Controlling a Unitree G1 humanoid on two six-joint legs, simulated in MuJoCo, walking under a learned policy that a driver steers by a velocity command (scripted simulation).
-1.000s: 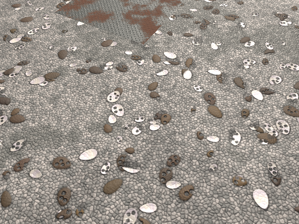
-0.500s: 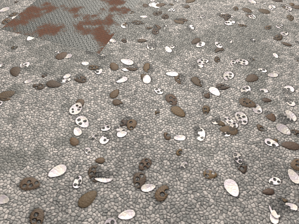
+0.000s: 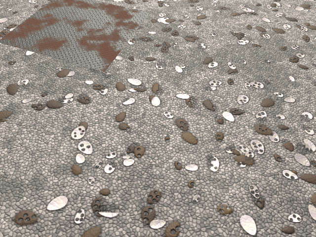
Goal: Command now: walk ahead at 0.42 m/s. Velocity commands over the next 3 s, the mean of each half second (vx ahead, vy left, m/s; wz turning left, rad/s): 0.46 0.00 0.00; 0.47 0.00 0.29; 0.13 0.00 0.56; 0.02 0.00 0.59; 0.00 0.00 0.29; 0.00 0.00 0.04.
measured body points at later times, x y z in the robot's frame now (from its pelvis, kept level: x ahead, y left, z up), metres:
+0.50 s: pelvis +0.27 -0.04 -0.01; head +0.29 -0.05 +0.44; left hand +0.33 +0.22 -0.14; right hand +0.30 -0.30 -0.16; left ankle +0.19 +0.09 -0.66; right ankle +0.31 -0.10 -0.75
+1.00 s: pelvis +0.55 +0.01 -0.02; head +0.59 +0.02 +0.43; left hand +0.53 +0.26 -0.17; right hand +0.71 -0.23 -0.15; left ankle +0.60 +0.06 -0.75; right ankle +0.41 -0.12 -0.63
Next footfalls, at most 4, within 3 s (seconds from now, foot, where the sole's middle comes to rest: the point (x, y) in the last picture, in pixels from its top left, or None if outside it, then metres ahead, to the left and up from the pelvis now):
0.34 right None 0.35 -0.10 -0.78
0.90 left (139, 208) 0.64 0.07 -0.78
1.48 right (164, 174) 0.82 -0.05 -0.78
1.96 left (134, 209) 0.64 0.09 -0.78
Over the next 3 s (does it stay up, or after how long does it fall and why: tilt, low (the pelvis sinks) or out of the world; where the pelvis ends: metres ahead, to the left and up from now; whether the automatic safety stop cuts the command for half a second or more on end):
stays up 0.70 -0.01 0.00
